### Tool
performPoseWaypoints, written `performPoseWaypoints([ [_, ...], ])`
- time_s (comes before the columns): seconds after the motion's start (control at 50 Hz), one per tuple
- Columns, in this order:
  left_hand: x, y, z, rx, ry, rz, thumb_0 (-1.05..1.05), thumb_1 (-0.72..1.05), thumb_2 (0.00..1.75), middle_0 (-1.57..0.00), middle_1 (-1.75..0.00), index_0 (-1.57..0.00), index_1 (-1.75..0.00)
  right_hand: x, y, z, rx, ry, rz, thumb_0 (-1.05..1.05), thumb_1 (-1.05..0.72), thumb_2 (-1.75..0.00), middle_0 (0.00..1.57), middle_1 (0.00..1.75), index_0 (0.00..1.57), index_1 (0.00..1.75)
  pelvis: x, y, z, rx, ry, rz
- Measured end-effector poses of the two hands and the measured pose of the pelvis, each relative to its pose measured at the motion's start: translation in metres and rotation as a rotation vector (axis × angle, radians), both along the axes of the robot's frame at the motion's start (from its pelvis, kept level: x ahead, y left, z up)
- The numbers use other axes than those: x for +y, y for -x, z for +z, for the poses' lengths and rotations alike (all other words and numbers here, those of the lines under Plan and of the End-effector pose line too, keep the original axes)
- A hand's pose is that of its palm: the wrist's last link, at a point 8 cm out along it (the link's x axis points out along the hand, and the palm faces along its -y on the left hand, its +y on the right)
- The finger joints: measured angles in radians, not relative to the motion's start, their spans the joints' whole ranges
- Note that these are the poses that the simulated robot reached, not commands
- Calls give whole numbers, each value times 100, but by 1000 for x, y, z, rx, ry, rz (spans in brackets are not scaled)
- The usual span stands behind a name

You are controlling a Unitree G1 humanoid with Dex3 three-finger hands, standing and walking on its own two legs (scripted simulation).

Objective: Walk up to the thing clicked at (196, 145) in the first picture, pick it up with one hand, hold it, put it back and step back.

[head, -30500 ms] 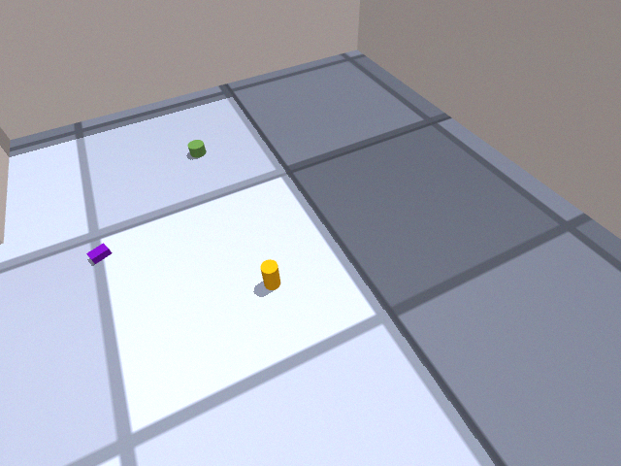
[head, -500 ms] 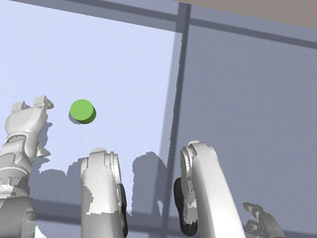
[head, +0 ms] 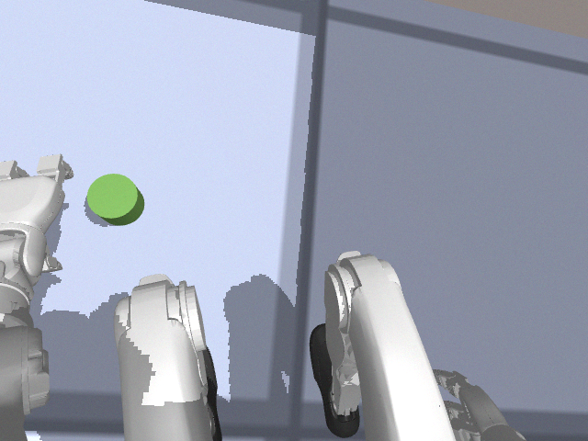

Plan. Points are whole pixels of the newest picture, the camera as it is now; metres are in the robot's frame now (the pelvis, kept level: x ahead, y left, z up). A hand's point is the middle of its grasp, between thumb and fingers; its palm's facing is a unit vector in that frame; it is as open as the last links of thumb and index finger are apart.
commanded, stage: rise first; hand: left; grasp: from above
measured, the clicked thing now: (117, 200) +0.50 +0.28 -0.31
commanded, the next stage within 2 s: approach in 1.96 s
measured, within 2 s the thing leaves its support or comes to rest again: neither
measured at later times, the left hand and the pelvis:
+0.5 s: hand (59, 218) +0.43 +0.33 -0.19, palm faces -0.45 -0.08 -0.89, open 14.2 cm; pelvis +0.01 +0.00 -0.01, yaw -1 degrees
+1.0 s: hand (66, 211) +0.44 +0.32 -0.20, palm faces -0.45 -0.08 -0.89, open 14.2 cm; pelvis +0.01 +0.00 -0.02, yaw -2 degrees
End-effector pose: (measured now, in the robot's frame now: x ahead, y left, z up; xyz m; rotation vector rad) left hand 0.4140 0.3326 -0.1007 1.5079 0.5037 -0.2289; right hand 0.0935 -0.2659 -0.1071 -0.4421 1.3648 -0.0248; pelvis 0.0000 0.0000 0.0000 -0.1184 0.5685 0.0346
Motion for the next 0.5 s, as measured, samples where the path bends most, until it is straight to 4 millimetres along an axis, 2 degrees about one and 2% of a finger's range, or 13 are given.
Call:
performPoseWaypoints([
  [0.5, -6, -21, -28, 0, 9, 14, 0, -54, 101, -8, -103, -8, -102, -6, 12, -8, 65, 16, -4, 0, -91, -90, 20, 30, 20, 30, 0, -8, -13, 8, 9, -15],
])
